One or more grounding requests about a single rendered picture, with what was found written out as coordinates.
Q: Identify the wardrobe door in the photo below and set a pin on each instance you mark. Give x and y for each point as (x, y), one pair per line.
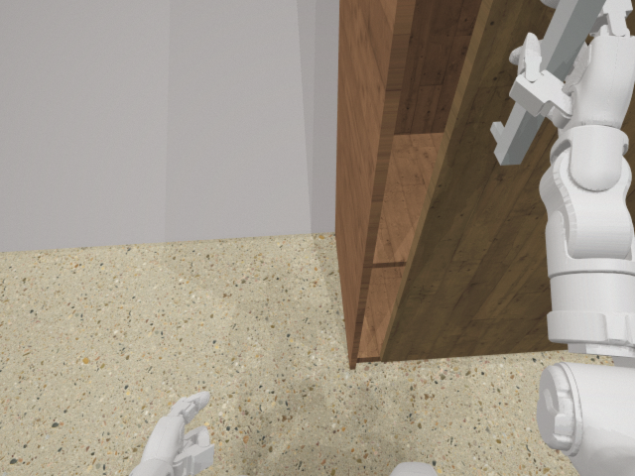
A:
(476, 278)

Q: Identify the right robot hand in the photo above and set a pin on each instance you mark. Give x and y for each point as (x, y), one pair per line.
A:
(601, 79)

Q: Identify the left robot hand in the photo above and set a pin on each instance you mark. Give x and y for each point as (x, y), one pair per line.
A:
(189, 453)

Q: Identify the handle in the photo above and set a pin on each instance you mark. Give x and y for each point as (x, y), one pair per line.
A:
(569, 28)

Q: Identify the right robot forearm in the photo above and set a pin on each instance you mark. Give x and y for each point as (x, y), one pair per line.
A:
(590, 244)

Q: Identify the right robot upper arm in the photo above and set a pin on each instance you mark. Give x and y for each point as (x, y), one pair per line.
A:
(588, 413)

